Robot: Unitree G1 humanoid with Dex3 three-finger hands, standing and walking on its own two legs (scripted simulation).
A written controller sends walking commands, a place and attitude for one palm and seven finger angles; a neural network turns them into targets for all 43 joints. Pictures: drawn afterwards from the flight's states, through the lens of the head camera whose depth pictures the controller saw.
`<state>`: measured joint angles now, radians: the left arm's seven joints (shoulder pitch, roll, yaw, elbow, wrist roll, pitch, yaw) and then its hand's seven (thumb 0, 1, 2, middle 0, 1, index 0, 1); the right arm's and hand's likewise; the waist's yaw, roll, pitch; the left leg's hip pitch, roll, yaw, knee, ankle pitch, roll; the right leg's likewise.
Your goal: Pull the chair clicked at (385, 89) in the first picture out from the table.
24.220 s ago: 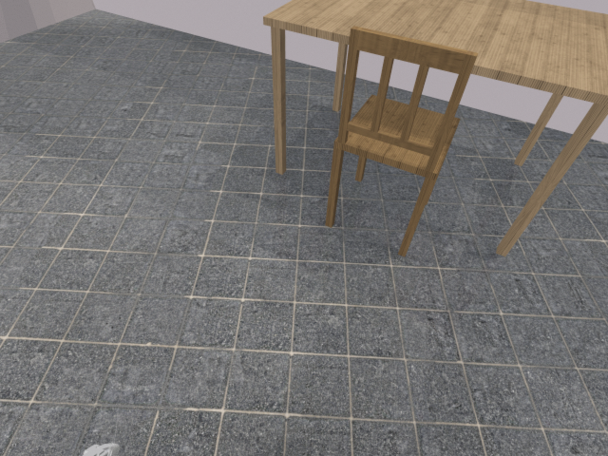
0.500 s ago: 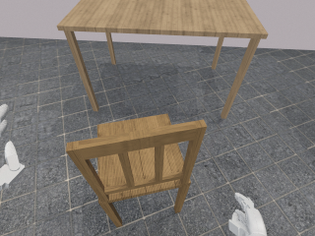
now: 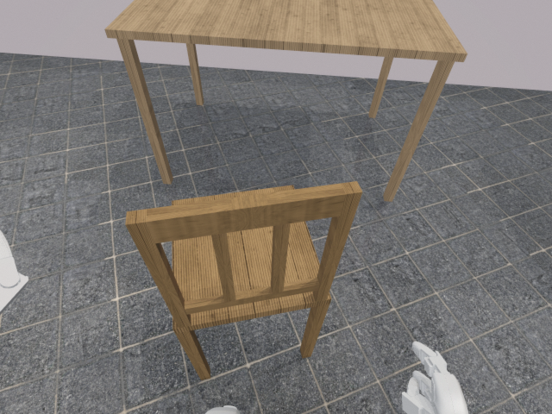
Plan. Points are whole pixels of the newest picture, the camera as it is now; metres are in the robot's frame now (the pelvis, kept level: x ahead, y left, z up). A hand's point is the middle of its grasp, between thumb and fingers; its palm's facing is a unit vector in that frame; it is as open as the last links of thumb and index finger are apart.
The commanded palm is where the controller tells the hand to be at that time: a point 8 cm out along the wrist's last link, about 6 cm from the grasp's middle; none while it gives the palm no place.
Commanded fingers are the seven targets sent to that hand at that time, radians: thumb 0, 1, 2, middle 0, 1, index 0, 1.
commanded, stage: step back with the hand held close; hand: left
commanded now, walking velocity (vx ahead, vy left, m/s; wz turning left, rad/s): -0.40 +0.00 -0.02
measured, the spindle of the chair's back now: (224, 267) +0.38 +0.13 -0.08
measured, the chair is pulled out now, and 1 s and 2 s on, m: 0.62 0.62 0.62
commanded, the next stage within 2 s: stop stepping back and stand still in 0.58 s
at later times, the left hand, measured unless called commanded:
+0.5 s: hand (46, 315) +0.17 +0.23 +0.18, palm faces +0.35 -0.81 -0.47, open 7.4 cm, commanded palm +0.10 +0.27 +0.20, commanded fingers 0.00 0.90 0.90 -0.20 -0.30 -0.20 -0.30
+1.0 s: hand out of the picture +0.01 +0.21 +0.19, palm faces +0.43 -0.78 -0.45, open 7.4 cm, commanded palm -0.04 +0.26 +0.20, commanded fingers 0.00 0.90 0.90 -0.20 -0.30 -0.20 -0.30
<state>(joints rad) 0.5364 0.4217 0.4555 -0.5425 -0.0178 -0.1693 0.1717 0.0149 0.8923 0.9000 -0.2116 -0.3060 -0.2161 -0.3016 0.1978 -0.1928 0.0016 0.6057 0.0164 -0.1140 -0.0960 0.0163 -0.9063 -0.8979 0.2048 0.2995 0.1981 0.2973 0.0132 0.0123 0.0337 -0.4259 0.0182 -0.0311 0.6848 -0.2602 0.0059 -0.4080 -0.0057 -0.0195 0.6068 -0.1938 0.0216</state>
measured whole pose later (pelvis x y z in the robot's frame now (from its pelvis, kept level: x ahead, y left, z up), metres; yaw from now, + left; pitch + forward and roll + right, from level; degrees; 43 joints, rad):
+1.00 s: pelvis -0.18 -0.05 +0.01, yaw +1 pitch -2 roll -2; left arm 0.58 0.43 0.40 -0.55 -0.03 -0.15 0.17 0.02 0.89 0.90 -0.22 -0.31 -0.22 -0.30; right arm 0.25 -0.20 0.00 0.61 0.02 -0.10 -0.07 0.02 -0.91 -0.90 0.20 0.30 0.20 0.30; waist -0.01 -0.01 -0.02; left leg -0.34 0.00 -0.01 0.59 -0.31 0.03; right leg -0.26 0.02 -0.10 0.50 -0.27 -0.02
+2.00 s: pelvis -0.22 -0.05 +0.02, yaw +3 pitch -1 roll -1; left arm 0.25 0.18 0.03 0.91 0.00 0.03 0.02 -0.06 1.01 0.90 -0.21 -0.30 -0.21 -0.30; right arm 0.26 -0.16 0.00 0.95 -0.02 0.02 -0.03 0.01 -0.93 -0.90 0.20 0.30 0.20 0.30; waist 0.00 -0.02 0.07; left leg -0.27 -0.01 -0.05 0.52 -0.23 0.01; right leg -0.16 0.00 -0.09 0.47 -0.29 -0.02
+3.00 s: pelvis -0.22 -0.06 +0.02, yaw +1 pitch -2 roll +0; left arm 0.34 0.10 0.00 1.10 0.00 0.01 0.04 0.00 0.91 0.90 -0.20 -0.30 -0.20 -0.30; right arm 0.34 -0.11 0.00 1.09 -0.01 0.00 -0.04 0.01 -0.91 -0.90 0.20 0.30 0.19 0.30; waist 0.00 0.01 0.05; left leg -0.21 0.00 -0.02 0.46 -0.21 0.00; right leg -0.13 0.01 -0.06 0.45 -0.28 -0.03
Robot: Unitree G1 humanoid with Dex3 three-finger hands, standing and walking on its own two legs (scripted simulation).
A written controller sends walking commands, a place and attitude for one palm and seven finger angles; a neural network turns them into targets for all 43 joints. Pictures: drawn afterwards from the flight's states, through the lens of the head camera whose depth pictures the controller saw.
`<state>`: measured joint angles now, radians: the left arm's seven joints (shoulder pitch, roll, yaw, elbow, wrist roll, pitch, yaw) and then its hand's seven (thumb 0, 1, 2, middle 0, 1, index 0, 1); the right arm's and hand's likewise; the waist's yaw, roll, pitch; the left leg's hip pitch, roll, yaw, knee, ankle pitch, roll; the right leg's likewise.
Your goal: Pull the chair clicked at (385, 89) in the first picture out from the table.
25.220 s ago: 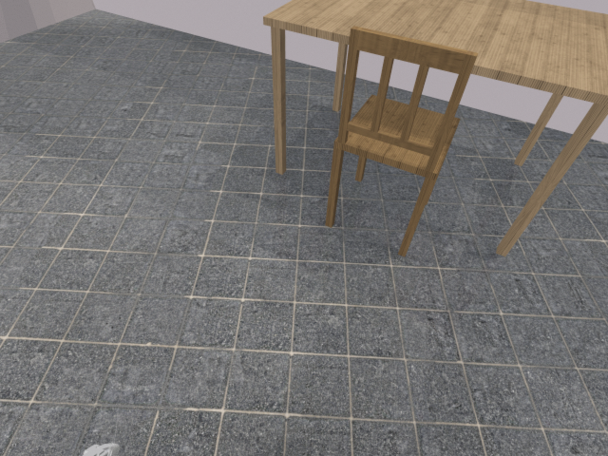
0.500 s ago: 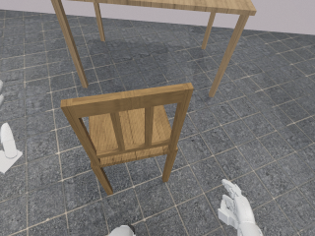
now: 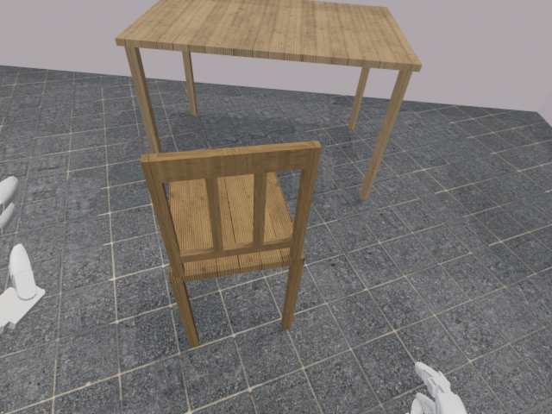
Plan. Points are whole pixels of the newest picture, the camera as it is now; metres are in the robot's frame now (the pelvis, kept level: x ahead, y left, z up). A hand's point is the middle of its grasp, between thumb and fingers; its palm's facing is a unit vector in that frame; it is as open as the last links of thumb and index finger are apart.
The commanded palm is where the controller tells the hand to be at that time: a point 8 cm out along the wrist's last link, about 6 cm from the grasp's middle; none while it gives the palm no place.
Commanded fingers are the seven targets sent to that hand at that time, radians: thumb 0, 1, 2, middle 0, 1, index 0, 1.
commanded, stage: stop stepping back and stand still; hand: left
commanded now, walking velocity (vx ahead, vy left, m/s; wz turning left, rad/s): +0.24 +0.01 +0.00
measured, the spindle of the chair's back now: (215, 215) +0.56 +0.17 -0.10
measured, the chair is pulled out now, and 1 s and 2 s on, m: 0.62 0.62 0.62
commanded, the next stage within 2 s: let the arm hang, fingers relaxed in 0.52 s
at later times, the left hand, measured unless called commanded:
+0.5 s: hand (8, 331) +0.15 +0.26 +0.18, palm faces +0.45 -0.77 -0.46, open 7.4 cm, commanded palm +0.10 +0.30 +0.18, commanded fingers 0.00 0.90 0.90 -0.20 -0.30 -0.20 -0.30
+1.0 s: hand out of the picture +0.00 +0.17 -0.17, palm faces +0.08 -0.98 -0.18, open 6.8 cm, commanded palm none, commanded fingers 0.00 0.90 0.90 -0.20 -0.30 -0.20 -0.30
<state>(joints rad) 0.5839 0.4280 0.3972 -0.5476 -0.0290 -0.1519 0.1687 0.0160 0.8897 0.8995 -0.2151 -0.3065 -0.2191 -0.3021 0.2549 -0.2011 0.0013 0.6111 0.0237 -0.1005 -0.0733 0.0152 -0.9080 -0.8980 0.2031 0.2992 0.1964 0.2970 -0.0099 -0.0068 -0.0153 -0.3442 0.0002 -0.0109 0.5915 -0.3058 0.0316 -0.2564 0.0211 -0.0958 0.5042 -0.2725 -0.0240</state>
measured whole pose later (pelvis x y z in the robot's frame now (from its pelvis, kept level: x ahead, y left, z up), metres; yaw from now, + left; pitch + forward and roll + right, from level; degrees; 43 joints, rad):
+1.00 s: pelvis -0.05 -0.01 +0.00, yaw +2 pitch -1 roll -1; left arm 0.25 0.18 0.03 0.91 0.00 0.03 0.02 -0.06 1.01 0.90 -0.21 -0.30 -0.21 -0.30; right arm 0.26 -0.16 0.00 0.95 -0.02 0.02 -0.03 0.01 -0.93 -0.90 0.20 0.30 0.20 0.30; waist 0.00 -0.02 0.07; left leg -0.27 -0.01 -0.05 0.52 -0.23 0.01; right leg -0.16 0.00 -0.09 0.47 -0.29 -0.02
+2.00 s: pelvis -0.04 -0.01 +0.01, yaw +1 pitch -2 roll +0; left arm 0.34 0.10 0.00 1.10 0.00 0.01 0.04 0.00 0.91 0.90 -0.20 -0.30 -0.20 -0.30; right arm 0.34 -0.11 0.00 1.09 -0.01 0.00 -0.04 0.01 -0.91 -0.90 0.20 0.30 0.19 0.30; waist 0.00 0.01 0.05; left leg -0.21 0.00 -0.02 0.46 -0.21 0.00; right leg -0.13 0.01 -0.06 0.45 -0.28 -0.03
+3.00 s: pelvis -0.03 -0.01 +0.01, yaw +0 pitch -2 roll +0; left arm 0.33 0.10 0.00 1.10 0.00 0.00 0.04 0.00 0.91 0.90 -0.20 -0.30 -0.20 -0.30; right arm 0.33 -0.11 0.01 1.11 -0.01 -0.01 -0.04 0.01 -0.91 -0.90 0.20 0.30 0.19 0.30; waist 0.00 0.01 0.06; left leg -0.20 0.00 -0.01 0.45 -0.22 0.00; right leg -0.11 0.01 -0.06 0.43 -0.29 -0.03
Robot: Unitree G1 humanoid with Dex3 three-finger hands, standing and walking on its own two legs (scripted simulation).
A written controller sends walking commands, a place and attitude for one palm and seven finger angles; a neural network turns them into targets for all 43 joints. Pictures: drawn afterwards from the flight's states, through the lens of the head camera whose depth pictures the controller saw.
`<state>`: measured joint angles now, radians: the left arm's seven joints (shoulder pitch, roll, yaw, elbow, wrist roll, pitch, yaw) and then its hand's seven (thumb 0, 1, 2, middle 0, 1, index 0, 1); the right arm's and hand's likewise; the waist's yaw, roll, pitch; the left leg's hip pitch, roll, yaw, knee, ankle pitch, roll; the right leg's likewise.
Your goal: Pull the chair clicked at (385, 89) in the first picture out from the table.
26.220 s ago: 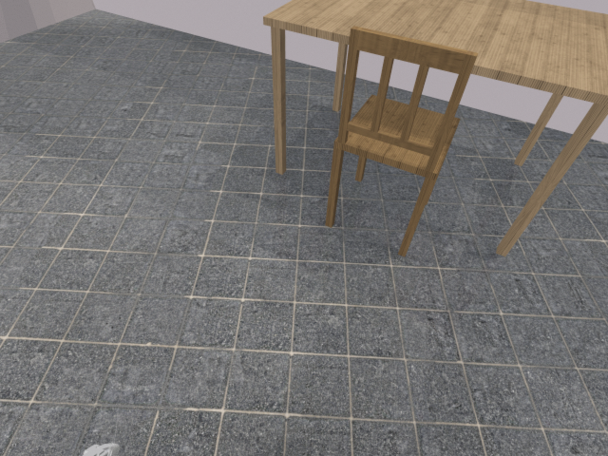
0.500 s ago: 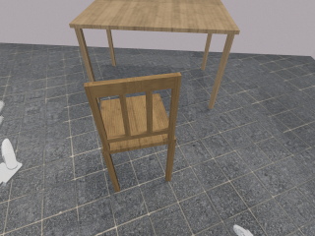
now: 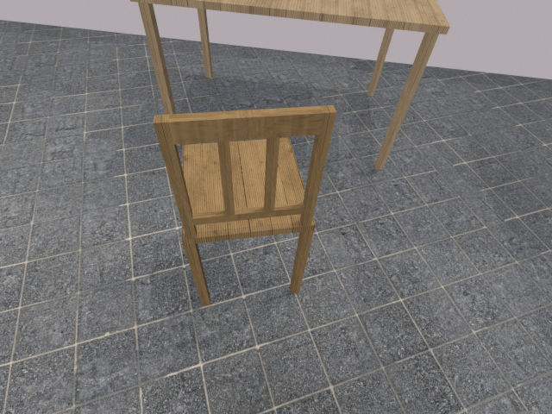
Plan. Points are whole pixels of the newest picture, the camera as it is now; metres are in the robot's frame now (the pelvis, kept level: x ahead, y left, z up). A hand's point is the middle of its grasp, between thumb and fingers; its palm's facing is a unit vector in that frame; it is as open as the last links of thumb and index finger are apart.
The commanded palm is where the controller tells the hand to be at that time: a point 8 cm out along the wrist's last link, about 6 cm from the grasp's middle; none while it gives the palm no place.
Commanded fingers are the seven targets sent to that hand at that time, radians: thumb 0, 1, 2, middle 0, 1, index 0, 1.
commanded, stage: let the arm hang, fingers relaxed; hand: left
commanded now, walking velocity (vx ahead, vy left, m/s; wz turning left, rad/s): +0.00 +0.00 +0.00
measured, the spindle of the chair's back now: (226, 179) +0.61 +0.15 -0.10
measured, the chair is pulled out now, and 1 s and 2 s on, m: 0.62 0.62 0.62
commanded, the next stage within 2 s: look to check the result in 0.72 s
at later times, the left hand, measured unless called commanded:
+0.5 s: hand out of the picture -0.02 +0.16 -0.17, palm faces +0.01 -0.99 -0.16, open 7.3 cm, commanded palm none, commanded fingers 0.00 0.90 0.90 -0.20 -0.30 -0.20 -0.30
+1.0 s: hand out of the picture -0.01 +0.15 -0.17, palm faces +0.03 -0.99 -0.17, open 7.3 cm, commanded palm none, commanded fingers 0.00 0.90 0.90 -0.20 -0.30 -0.20 -0.30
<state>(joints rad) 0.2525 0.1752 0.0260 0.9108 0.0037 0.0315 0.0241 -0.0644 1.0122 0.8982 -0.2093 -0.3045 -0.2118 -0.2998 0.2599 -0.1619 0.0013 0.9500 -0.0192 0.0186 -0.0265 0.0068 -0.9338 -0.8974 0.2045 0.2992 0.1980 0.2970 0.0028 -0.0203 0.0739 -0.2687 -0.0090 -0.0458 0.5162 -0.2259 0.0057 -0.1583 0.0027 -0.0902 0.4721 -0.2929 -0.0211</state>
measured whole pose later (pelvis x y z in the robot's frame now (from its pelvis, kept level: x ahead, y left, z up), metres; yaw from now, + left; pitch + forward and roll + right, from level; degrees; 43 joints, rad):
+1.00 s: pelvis +0.00 +0.00 +0.00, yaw -2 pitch -2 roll +0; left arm 0.34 0.10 0.00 1.10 0.00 0.01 0.04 0.00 0.91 0.90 -0.20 -0.30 -0.20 -0.30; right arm 0.34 -0.11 0.00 1.09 -0.01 0.00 -0.04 0.01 -0.91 -0.90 0.20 0.30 0.19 0.30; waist 0.00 0.01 0.05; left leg -0.21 0.00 -0.02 0.46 -0.21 0.00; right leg -0.13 0.01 -0.06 0.45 -0.28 -0.03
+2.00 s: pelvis +0.01 -0.01 +0.00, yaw -2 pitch -2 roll +0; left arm 0.33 0.10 0.00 1.10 0.00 0.00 0.04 0.00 0.91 0.90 -0.20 -0.30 -0.20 -0.30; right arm 0.33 -0.11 0.01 1.11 -0.01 -0.01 -0.04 0.01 -0.91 -0.90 0.20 0.30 0.19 0.30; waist 0.00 0.01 0.06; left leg -0.20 0.00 -0.01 0.45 -0.22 0.00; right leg -0.11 0.01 -0.06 0.43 -0.29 -0.03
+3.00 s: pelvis +0.01 +0.00 +0.00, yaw -2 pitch -2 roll +0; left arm 0.34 0.10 0.00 1.09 0.00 0.00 0.04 0.00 0.91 0.90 -0.20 -0.30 -0.20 -0.30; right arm 0.33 -0.11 0.01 1.11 -0.01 -0.01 -0.05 0.01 -0.91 -0.90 0.20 0.30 0.19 0.30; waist 0.00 0.00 0.06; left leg -0.19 0.00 -0.01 0.44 -0.22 0.00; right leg -0.11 0.00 -0.05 0.43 -0.29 -0.02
